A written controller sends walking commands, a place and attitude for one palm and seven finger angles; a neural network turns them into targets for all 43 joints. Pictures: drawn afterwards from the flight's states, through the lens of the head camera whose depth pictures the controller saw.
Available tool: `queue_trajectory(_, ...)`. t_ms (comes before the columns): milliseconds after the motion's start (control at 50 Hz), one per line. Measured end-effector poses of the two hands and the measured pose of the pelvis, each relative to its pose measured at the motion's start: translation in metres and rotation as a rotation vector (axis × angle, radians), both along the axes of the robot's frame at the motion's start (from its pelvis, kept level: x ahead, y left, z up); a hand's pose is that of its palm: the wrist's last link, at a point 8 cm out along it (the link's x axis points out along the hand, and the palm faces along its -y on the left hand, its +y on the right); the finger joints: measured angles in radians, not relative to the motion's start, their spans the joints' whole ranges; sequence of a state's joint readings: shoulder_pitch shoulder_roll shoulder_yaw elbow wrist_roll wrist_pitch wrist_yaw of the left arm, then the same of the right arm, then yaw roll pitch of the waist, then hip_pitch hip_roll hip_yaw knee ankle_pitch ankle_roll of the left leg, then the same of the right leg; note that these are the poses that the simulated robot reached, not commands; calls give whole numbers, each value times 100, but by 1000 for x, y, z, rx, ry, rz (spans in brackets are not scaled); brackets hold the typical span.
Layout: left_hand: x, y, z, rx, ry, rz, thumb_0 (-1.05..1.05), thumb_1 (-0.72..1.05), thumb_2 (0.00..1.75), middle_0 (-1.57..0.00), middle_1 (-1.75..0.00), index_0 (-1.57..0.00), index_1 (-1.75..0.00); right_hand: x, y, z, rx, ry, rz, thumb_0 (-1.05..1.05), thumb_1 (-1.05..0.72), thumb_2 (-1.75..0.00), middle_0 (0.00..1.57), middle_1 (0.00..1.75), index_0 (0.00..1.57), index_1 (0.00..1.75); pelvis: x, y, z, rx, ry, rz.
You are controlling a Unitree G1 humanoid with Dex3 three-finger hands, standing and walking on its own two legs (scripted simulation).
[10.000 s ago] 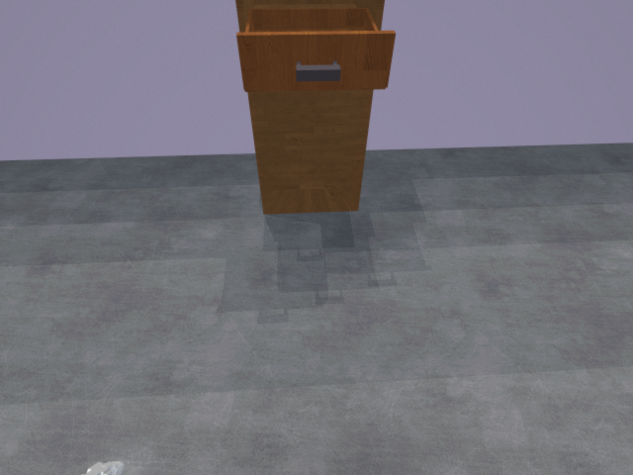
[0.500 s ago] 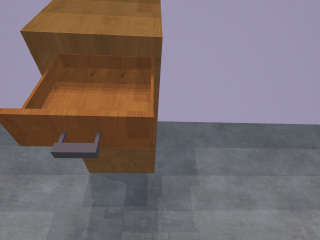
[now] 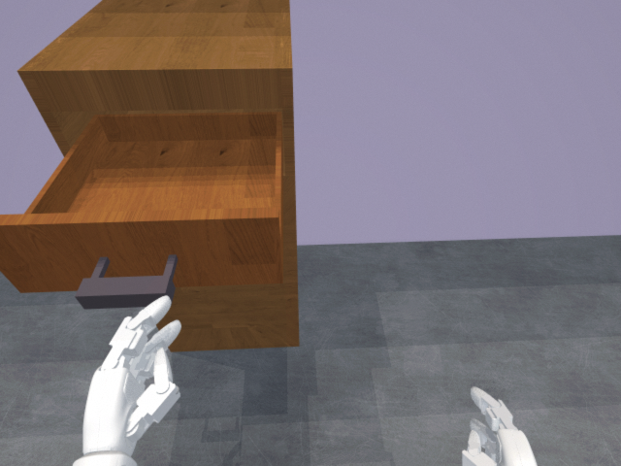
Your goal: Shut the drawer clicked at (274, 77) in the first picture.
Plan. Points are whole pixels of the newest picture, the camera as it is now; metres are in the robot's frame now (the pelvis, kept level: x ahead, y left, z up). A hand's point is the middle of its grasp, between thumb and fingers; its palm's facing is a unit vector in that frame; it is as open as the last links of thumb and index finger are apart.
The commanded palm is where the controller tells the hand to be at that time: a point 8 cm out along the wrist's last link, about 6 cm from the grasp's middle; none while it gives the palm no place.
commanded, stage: raise the hand and make a fist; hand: left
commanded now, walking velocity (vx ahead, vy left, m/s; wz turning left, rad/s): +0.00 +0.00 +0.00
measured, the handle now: (132, 277) +0.34 +0.25 +0.08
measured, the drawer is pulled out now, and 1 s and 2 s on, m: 0.28 0.28 0.28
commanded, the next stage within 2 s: bring the fist close to the handle in 1.64 s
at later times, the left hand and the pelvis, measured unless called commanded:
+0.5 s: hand (152, 409) +0.18 +0.18 +0.06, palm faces +0.07 -0.99 -0.08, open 4.2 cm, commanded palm +0.12 +0.24 +0.08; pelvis +0.02 -0.03 -0.02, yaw +1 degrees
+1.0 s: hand (101, 396) +0.17 +0.20 +0.13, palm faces +0.12 -0.99 -0.10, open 3.1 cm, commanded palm +0.11 +0.25 +0.15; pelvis +0.03 +0.00 +0.00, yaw +2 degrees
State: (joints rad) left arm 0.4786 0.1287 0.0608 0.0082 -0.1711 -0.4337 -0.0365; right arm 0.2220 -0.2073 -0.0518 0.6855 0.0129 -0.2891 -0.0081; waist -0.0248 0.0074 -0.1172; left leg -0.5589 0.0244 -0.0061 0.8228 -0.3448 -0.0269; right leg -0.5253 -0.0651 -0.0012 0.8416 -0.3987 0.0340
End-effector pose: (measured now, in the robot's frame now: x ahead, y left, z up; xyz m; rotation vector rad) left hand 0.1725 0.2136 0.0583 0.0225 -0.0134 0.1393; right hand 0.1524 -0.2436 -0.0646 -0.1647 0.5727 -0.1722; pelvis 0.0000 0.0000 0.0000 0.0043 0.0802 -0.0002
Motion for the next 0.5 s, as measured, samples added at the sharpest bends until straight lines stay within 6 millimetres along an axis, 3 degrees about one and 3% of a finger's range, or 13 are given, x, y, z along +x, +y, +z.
queue_trajectory(40, -5, -11, -7, -4, -60, -82, 1, 92, 90, -34, -45, -33, -45, 24, -4, 7, -8, -75, 27, 1, -91, -90, 20, 30, 20, 30, -2, -4, -12, -1, 21, -6)
queue_trajectory(80, -17, -15, -24, -15, -10, -111, 1, 91, 90, -38, -49, -37, -49, 45, -7, 12, -19, -129, 46, 1, -91, -90, 20, 30, 20, 30, -2, -8, -22, 1, 35, -6)
queue_trajectory(160, -52, -4, -50, -26, 148, -14, 1, 90, 90, -46, -57, -46, -57, 75, -6, 16, -43, -179, 86, 1, -90, -90, 20, 30, 19, 30, 2, -17, -34, -7, 54, 9)
queue_trajectory(240, -72, 13, -38, 38, 118, 97, 2, 90, 90, -54, -66, -53, -66, 89, 2, 4, -47, -162, 140, 1, -90, -90, 20, 30, 19, 30, 5, -24, -41, -30, 70, 36)
queue_trajectory(340, -52, 14, -8, 82, -21, 13, 2, 90, 90, -63, -76, -63, -77, 79, 13, -21, 1, -88, 161, 1, -90, -90, 20, 30, 20, 30, 6, -30, -43, -49, 70, 54)
queue_trajectory(420, -26, 11, -1, 59, 45, -79, 2, 90, 90, -71, -85, -71, -85, 58, 14, -30, 54, -25, 96, 1, -90, -90, 20, 30, 20, 30, 10, -30, -33, -40, 68, 43)
queue_trajectory(500, -18, 19, 6, 48, 121, -58, 2, 90, 90, -79, -94, -79, -94, 38, 7, -29, 72, 12, 17, 1, -90, -90, 20, 30, 20, 30, 18, -28, -22, -26, 60, 26)
